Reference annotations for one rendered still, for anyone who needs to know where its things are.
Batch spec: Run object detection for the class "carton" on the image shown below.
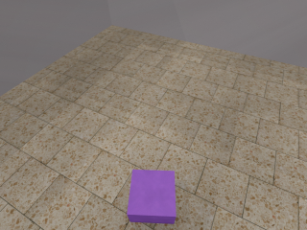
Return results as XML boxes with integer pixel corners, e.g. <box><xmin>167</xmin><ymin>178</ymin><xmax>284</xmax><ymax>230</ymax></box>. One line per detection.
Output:
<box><xmin>127</xmin><ymin>170</ymin><xmax>177</xmax><ymax>224</ymax></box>

